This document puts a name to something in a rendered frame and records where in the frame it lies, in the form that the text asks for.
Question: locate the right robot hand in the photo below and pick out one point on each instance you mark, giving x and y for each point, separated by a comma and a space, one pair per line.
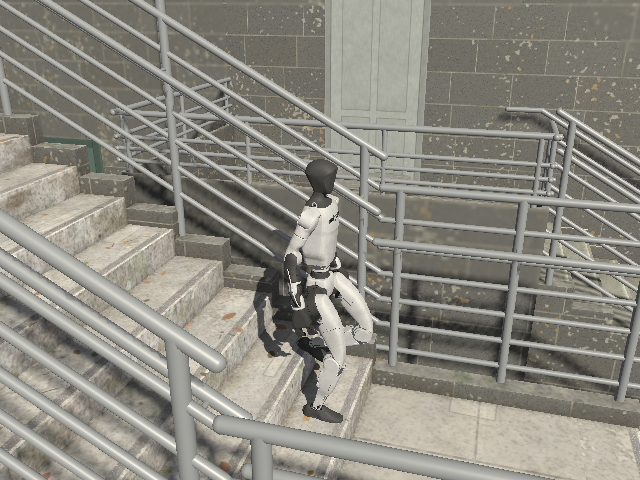
301, 319

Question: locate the left robot forearm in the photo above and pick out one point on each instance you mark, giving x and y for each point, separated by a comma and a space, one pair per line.
335, 264

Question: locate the robot right upper arm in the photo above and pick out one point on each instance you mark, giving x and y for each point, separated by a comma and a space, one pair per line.
306, 223

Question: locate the robot left upper arm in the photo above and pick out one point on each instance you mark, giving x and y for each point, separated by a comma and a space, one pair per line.
333, 197

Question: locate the left robot hand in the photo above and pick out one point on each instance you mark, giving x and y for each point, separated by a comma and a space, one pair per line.
345, 273

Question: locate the humanoid robot head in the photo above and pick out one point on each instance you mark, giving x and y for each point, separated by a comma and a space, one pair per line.
321, 175

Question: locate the right robot forearm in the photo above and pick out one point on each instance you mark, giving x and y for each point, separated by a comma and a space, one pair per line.
290, 263

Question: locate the robot torso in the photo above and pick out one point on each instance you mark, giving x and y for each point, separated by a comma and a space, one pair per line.
320, 247

